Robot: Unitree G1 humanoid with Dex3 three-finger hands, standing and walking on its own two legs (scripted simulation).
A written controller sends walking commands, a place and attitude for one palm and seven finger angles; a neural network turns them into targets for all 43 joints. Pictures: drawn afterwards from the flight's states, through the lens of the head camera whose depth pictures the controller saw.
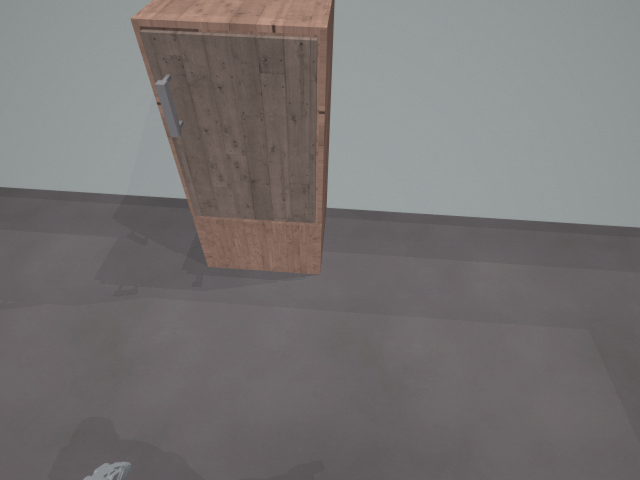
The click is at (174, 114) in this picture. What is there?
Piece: cupboard door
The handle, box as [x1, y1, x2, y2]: [155, 74, 183, 136]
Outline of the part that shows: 167,74 162,80 158,80 155,83 155,86 170,135 179,136 181,132 180,128 183,122 177,120 167,84 171,78 170,75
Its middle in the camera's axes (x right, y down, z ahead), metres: -0.39 -0.34 +1.01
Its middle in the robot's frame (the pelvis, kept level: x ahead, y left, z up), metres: +0.97 +0.43 -0.03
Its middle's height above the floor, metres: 0.74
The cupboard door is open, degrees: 0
